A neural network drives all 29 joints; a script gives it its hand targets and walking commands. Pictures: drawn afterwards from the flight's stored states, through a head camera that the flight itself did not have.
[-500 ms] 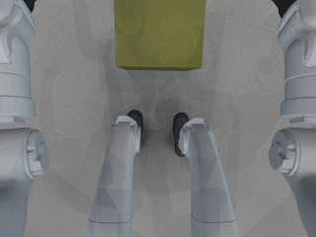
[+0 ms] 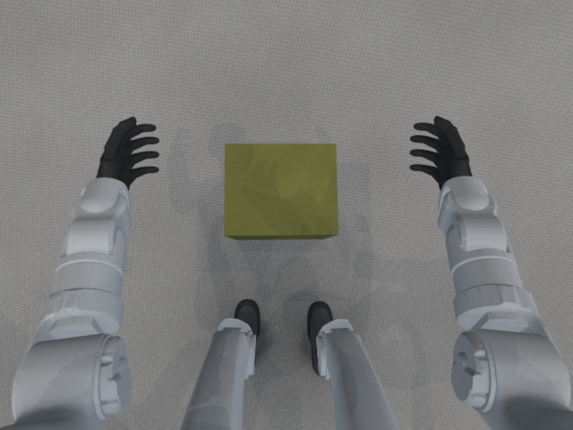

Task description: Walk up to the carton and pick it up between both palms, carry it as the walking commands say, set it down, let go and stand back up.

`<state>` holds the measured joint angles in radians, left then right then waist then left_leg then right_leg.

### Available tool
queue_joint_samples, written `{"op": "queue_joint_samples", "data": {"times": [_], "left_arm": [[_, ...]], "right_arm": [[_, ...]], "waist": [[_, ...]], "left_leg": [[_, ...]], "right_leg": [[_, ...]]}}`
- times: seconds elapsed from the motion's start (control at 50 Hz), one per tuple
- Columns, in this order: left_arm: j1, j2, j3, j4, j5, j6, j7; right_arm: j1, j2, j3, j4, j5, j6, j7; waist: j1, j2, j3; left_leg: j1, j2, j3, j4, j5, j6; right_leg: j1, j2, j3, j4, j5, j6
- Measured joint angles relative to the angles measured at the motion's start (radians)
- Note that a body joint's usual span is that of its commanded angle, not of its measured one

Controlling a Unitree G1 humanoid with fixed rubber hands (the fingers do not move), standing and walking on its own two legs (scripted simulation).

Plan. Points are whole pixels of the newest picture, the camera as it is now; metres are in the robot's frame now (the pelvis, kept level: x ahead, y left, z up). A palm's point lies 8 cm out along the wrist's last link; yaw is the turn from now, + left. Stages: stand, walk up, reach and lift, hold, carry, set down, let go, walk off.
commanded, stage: let go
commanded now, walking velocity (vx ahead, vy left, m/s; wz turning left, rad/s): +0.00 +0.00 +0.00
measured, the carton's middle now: (280, 197) +0.48 +0.01 -0.56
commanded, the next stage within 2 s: stand in 1.04 s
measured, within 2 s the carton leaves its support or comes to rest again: neither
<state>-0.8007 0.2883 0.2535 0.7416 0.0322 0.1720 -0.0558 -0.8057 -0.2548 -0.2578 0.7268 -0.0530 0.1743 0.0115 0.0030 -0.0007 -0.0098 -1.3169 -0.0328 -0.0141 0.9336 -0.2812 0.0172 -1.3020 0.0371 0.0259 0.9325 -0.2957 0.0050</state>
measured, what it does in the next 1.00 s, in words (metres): rises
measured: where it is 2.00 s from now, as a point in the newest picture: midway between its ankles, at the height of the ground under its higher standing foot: (283, 350)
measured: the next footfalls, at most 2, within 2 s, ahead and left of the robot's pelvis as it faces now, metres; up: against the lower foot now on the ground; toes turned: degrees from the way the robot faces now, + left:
none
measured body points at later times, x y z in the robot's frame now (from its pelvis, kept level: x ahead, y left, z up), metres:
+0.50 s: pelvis +0.07 -0.01 +0.07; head +0.18 -0.01 +0.51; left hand +0.29 +0.22 -0.02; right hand +0.30 -0.24 -0.02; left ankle +0.06 +0.10 -0.65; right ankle +0.05 -0.12 -0.65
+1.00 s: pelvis +0.04 -0.01 +0.08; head +0.05 -0.02 +0.53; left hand +0.21 +0.22 +0.00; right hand +0.22 -0.25 +0.00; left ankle +0.06 +0.10 -0.66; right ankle +0.05 -0.12 -0.66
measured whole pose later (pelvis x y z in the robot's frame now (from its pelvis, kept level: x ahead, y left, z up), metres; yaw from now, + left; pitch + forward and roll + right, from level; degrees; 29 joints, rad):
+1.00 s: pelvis +0.04 -0.01 +0.08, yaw +0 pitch -9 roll +0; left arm 0.20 0.21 0.04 0.42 0.03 0.17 -0.09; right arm 0.18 -0.21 -0.06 0.43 -0.04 0.17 0.08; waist 0.01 0.00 0.19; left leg -0.06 -0.02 -0.03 0.48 -0.26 0.00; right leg -0.05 0.04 0.04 0.50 -0.28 -0.02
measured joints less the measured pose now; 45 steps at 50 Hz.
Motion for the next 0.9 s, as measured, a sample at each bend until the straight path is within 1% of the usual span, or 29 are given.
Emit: {"op": "queue_joint_samples", "data": {"times": [0.08,0.12,0.16,0.22,0.34,0.46,0.58,0.64,0.7,0.82,0.9], "left_arm": [[0.192,-0.016,-0.028,-0.093,-0.010,-0.016,-0.006],[0.267,-0.021,-0.044,-0.115,-0.029,-0.031,-0.011],[0.324,-0.029,-0.055,-0.123,-0.038,-0.050,-0.013],[0.409,-0.047,-0.078,-0.139,-0.043,-0.088,-0.011],[0.582,-0.088,-0.114,-0.126,-0.028,-0.146,-0.003],[0.778,-0.106,-0.151,-0.184,-0.034,-0.177,0.000],[0.962,-0.102,-0.188,-0.258,-0.030,-0.174,0.001],[1.016,-0.096,-0.201,-0.273,-0.029,-0.154,-0.003],[1.038,-0.091,-0.207,-0.277,-0.018,-0.122,-0.012],[1.013,-0.082,-0.210,-0.304,-0.016,-0.048,-0.035],[1.003,-0.081,-0.211,-0.317,-0.013,-0.016,-0.037]], "right_arm": [[0.182,-0.008,0.036,-0.075,0.034,-0.016,0.015],[0.261,-0.012,0.055,-0.093,0.058,-0.030,0.022],[0.325,-0.009,0.065,-0.100,0.063,-0.048,0.028],[0.422,0.010,0.083,-0.128,0.056,-0.087,0.034],[0.598,0.053,0.117,-0.143,0.024,-0.146,0.032],[0.780,0.059,0.156,-0.180,0.031,-0.173,0.026],[0.966,0.049,0.205,-0.242,0.049,-0.177,0.033],[1.023,0.052,0.215,-0.258,0.046,-0.155,0.040],[1.050,0.053,0.219,-0.272,0.045,-0.124,0.051],[1.020,0.052,0.210,-0.270,0.029,-0.054,0.067],[1.002,0.048,0.204,-0.282,0.024,-0.023,0.071]], "waist": [[-0.001,-0.002,-0.010],[0.001,-0.003,-0.023],[0.003,-0.002,-0.042],[0.007,0.001,-0.082],[0.011,0.015,-0.113],[0.000,0.018,-0.054],[-0.012,0.003,0.000],[-0.017,-0.002,0.023],[-0.012,-0.006,0.049],[-0.002,-0.005,0.129],[0.003,0.001,0.164]], "left_leg": [[0.117,-0.001,0.003,-0.079,-0.002,0.002],[0.171,-0.001,0.004,-0.114,-0.002,0.003],[0.217,-0.002,0.004,-0.144,-0.003,0.003],[0.277,-0.003,0.001,-0.179,-0.003,0.000],[0.445,0.000,-0.004,-0.252,-0.007,-0.005],[0.673,0.004,-0.013,-0.340,0.001,-0.008],[0.915,0.009,-0.020,-0.437,0.022,-0.015],[1.016,0.012,-0.024,-0.470,0.030,-0.018],[1.096,0.015,-0.022,-0.485,0.033,-0.019],[1.201,0.015,-0.021,-0.474,0.029,-0.020],[1.238,0.013,-0.015,-0.463,0.023,-0.017]], "right_leg": [[0.114,-0.003,0.007,-0.075,-0.002,-0.001],[0.167,-0.003,0.009,-0.110,-0.003,-0.002],[0.212,-0.005,0.011,-0.138,-0.005,-0.003],[0.273,-0.006,0.010,-0.174,-0.007,-0.005],[0.442,-0.004,0.011,-0.251,-0.009,-0.010],[0.669,-0.002,0.006,-0.334,0.000,-0.017],[0.911,0.000,0.003,-0.429,0.020,-0.027],[1.014,0.002,0.000,-0.463,0.028,-0.030],[1.093,0.005,0.003,-0.479,0.032,-0.033],[1.196,0.005,0.002,-0.465,0.026,-0.034],[1.229,0.004,0.008,-0.448,0.019,-0.031]]}}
